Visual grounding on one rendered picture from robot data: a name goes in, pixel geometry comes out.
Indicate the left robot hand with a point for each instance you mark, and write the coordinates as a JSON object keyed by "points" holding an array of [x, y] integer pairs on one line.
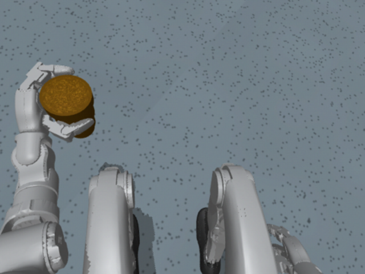
{"points": [[30, 114]]}

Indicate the right robot hand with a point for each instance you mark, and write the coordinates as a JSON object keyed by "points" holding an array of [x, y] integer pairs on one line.
{"points": [[291, 253]]}

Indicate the right robot foot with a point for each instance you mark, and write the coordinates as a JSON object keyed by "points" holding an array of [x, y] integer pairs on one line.
{"points": [[202, 234]]}

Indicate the left robot arm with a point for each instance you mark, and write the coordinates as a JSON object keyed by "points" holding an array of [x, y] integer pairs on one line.
{"points": [[31, 239]]}

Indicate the right robot arm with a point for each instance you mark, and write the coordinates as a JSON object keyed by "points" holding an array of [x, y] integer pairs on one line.
{"points": [[306, 268]]}

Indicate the cup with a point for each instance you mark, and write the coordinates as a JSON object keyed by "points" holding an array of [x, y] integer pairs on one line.
{"points": [[68, 98]]}

